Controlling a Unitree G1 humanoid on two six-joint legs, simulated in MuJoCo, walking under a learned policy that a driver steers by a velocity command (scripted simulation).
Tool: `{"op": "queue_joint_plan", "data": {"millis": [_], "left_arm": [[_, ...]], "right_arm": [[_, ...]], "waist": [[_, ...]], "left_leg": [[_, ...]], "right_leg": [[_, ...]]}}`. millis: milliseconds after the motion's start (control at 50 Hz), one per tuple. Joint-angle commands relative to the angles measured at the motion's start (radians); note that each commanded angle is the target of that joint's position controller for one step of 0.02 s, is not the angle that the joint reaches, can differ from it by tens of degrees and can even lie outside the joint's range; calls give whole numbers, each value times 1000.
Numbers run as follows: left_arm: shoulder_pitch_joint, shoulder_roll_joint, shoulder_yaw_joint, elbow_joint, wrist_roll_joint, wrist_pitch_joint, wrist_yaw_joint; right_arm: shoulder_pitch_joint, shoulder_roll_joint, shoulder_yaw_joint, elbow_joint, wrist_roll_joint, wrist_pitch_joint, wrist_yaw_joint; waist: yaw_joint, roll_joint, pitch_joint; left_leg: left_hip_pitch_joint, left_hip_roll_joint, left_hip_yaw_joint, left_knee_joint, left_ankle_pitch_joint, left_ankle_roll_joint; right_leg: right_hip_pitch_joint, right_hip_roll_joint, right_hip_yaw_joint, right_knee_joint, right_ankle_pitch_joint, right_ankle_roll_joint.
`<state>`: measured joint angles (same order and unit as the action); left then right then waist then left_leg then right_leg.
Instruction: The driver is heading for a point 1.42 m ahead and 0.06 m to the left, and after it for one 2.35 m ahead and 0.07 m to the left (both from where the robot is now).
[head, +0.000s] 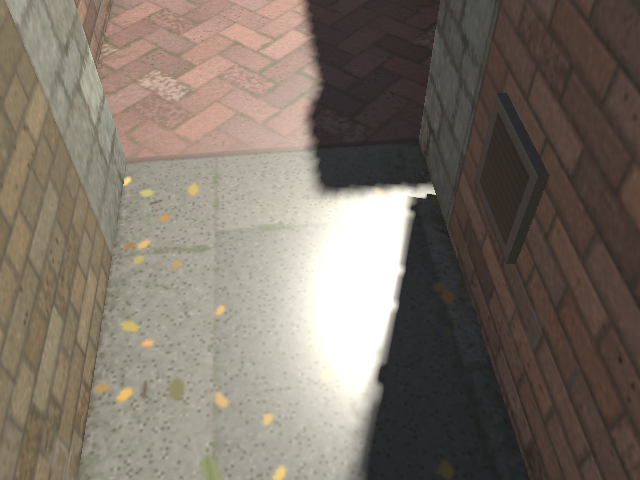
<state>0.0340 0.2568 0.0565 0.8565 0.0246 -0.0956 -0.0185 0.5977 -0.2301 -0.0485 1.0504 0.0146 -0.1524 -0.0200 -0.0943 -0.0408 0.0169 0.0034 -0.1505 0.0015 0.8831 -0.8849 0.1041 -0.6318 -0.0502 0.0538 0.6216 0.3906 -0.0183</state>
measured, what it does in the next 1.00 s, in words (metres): goes down: right foot 0.16 m lower, then left foot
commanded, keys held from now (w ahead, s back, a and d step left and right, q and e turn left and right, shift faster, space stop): w+shift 1.00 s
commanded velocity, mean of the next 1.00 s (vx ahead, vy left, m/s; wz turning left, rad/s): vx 1.00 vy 0.00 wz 0.00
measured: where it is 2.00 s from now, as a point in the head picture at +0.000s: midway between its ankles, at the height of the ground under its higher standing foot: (253, 65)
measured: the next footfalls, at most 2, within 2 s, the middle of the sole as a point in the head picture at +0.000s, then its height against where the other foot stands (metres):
right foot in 0.08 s outside the picture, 0.16 m lower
left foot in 0.46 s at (276, 412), level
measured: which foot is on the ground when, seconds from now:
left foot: down 0.00-0.06, up 0.08-0.44, down 0.46-0.88, up 0.90-1.00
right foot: up 0.00-0.06, down 0.08-0.44, up 0.46-0.84, down 0.86-1.00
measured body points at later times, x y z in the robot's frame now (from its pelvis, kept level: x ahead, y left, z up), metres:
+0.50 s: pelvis +0.54 +0.00 -0.10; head +0.57 +0.00 +0.35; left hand +0.46 +0.26 -0.23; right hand +0.76 -0.23 -0.18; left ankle +0.65 +0.07 -0.80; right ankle +0.26 -0.10 -0.71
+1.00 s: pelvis +1.08 -0.01 -0.08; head +1.11 -0.01 +0.37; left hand +1.16 +0.26 -0.21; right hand +1.11 -0.28 -0.21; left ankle +0.93 +0.11 -0.67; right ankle +1.13 -0.09 -0.80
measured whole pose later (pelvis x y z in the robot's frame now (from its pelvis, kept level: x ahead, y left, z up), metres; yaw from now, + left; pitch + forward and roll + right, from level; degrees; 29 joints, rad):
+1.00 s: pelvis +1.08 -0.01 -0.08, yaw -1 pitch +0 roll -1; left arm 0.25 0.29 0.05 0.87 0.04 -0.08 0.01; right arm 0.33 -0.25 -0.03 0.92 -0.02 -0.12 0.00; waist 0.00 0.00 0.06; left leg -0.35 -0.04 -0.08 1.38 -0.29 0.10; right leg -0.36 0.08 -0.05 0.57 -0.21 -0.09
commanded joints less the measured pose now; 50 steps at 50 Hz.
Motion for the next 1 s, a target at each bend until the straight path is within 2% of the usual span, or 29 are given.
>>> {"op": "queue_joint_plan", "data": {"millis": [20,40,60,80,100,120,140,160,180,220,300,380,420,460,480,500,540,580,640,700,760,800,820,860,880,900,920,960,1000], "left_arm": [[34,41,-13,-2,-6,10,13],[144,93,1,54,-2,11,25],[352,150,28,116,13,7,30],[587,218,61,171,47,6,28],[678,244,61,177,65,2,11],[659,225,62,144,26,6,11],[561,225,73,124,16,16,26],[397,146,47,80,20,16,37],[372,117,40,87,31,3,53],[382,60,15,119,-6,-20,65],[340,93,22,92,-51,-50,46],[413,125,16,106,-68,-59,25],[399,180,22,96,-39,-45,25],[256,187,29,52,-16,-32,31],[317,10,-4,8,-14,-34,27],[372,65,6,-52,-61,-47,37],[274,82,3,-71,-31,-37,52],[272,55,-4,-72,-2,-16,41],[196,54,-1,-121,12,18,20],[-1,35,-21,-184,2,12,-6],[-61,36,-25,-188,3,12,-20],[10,80,-11,-152,2,12,-8],[126,104,-6,-121,17,8,-6],[458,193,29,-19,16,7,28],[565,283,52,-10,42,10,47],[544,325,61,-15,36,10,27],[458,238,56,-30,5,20,22],[328,168,35,-17,13,14,34],[331,115,11,12,4,0,48]], "right_arm": [[-38,-102,-10,-44,-12,8,-6],[46,-132,-15,-8,-18,15,0],[26,-134,-8,0,-60,26,-3],[-94,-81,-5,-9,-52,24,-14],[21,0,13,-34,0,16,-29],[-28,-89,6,-84,19,15,-38],[-183,-126,1,-121,-18,12,-27],[-295,-156,-8,-145,-51,8,1],[-332,-134,-12,-149,-69,10,15],[-353,-59,2,-161,-87,58,37],[-521,4,39,-243,-56,62,59],[-598,-28,26,-259,-51,73,61],[-429,-94,-1,-219,-58,76,44],[-41,-209,-51,-101,-63,86,24],[-41,-283,-64,-108,-88,83,19],[-94,-261,-62,-142,-65,86,18],[-229,-174,-51,-149,-40,68,5],[-234,-118,-36,-159,-66,42,-7],[-210,-135,-35,-149,-31,0,3],[-198,-158,-42,-156,-6,-22,25],[-119,-194,-48,-131,21,-36,32],[-110,-238,-52,-109,25,-25,27],[-107,-220,-42,-94,1,-14,19],[-184,-240,-41,-101,-44,15,-2],[-160,-135,-16,-118,-48,18,-3],[49,-60,4,-138,27,14,7],[-136,-180,-13,-166,-8,10,-3],[-284,-157,-5,-215,-25,3,9],[-294,-116,6,-234,-51,33,27]], "waist": [[39,85,171],[49,13,118],[165,85,54],[311,77,-6],[246,-62,-215],[270,-61,-331],[283,-60,-218],[223,85,-60],[196,59,-3],[86,102,77],[64,-51,112],[60,8,90],[-42,-52,-42],[-269,-54,-167],[-127,182,-246],[-76,267,-343],[-13,114,-32],[65,-47,67],[125,24,116],[85,76,151],[52,87,121],[81,93,63],[126,158,-12],[320,195,-144],[334,39,-242],[211,-287,-498],[250,-59,-383],[184,58,-75],[119,60,-6]], "left_leg": [[-373,169,-162,-33,1014,80],[-266,164,-155,125,1244,70],[-265,181,-190,415,1394,67],[-495,83,-162,920,936,43],[-805,21,-195,1196,105,33],[-988,58,-191,1099,224,22],[-1104,110,-122,995,351,20],[-1039,154,-109,761,532,20],[-1000,157,-170,726,592,5],[-834,229,-135,484,614,-65],[-560,243,3,-62,859,-61],[-356,120,129,-210,936,3],[-146,46,132,-224,797,36],[285,150,-25,-301,686,107],[401,410,-403,-333,508,144],[461,484,-763,-525,313,223],[138,413,-563,-619,372,200],[-64,368,-442,-638,522,171],[-161,320,-290,-704,713,127],[-273,202,-82,-778,955,84],[-207,239,-58,-820,1251,53],[-75,260,-22,-703,1637,50],[-48,259,-36,-586,1742,39],[-79,253,-6,-74,1746,30],[-239,162,25,437,1210,17],[-559,16,-120,796,352,-19],[-677,78,-148,747,487,12],[-737,152,-132,566,612,9],[-672,174,-124,481,624,-15]], "right_leg": [[385,67,-158,-120,-55,-28],[444,111,-193,-143,-158,-31],[581,58,-119,-194,-153,-85],[842,-72,66,-202,-82,-195],[1212,-310,236,178,232,-236],[1301,-392,453,30,-207,-316],[1164,-375,546,-192,-726,-357],[902,-278,464,-319,-897,-287],[759,-302,506,-286,-768,-301],[460,-235,368,-307,-492,-285],[290,-91,76,-433,-150,-190],[463,-89,-18,-465,240,-147],[538,-116,-50,-175,528,-122],[282,-24,-71,445,232,-91],[35,115,-43,894,-847,-91],[-133,122,93,978,-816,-120],[-177,31,66,891,-689,-118],[-126,7,101,776,-689,-87],[-111,-26,79,501,-655,-28],[79,-3,-71,61,-361,0],[257,55,-140,-88,-141,-45],[314,107,-183,-75,-219,-86],[441,122,-167,-67,-223,-105],[693,86,-108,-58,-419,-150],[827,-137,160,-30,-660,-226],[1121,-425,759,-178,-886,-420],[1009,-307,737,-290,-1071,-345],[708,-224,464,-343,-822,-278],[526,-171,347,-374,-692,-269]]}}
